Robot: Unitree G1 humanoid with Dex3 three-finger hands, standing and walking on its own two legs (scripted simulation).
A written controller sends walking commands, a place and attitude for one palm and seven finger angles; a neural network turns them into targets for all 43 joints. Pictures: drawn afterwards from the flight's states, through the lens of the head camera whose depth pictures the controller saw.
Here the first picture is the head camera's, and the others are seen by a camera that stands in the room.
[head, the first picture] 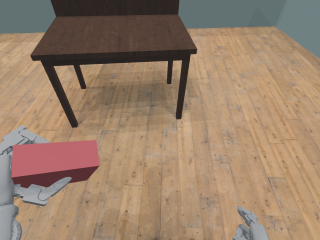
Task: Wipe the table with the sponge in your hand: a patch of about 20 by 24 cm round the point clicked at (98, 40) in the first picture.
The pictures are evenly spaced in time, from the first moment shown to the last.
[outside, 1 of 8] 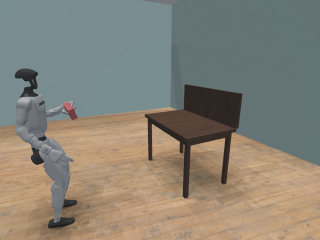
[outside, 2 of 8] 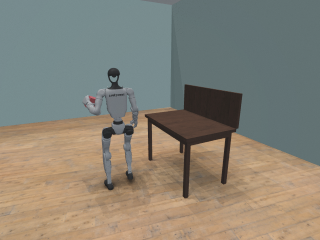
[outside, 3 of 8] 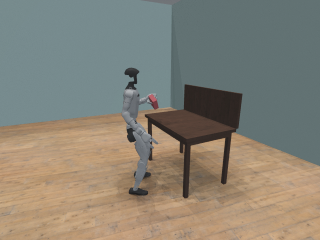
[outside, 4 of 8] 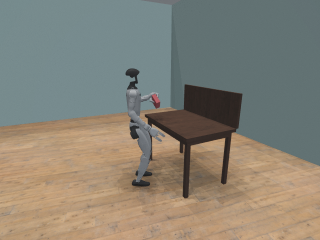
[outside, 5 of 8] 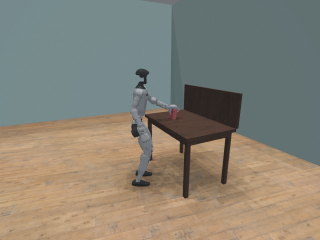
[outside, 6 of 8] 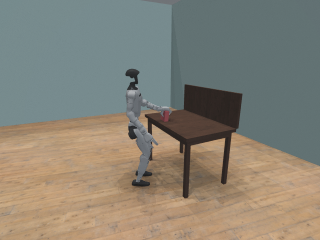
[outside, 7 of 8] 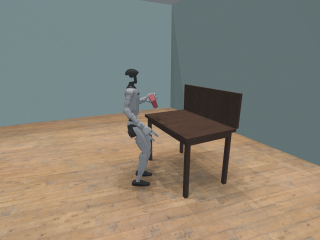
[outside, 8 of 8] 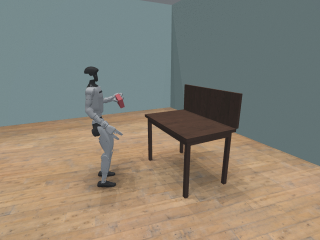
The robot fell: no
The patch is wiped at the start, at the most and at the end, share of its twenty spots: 0.00 1.00 1.00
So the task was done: yes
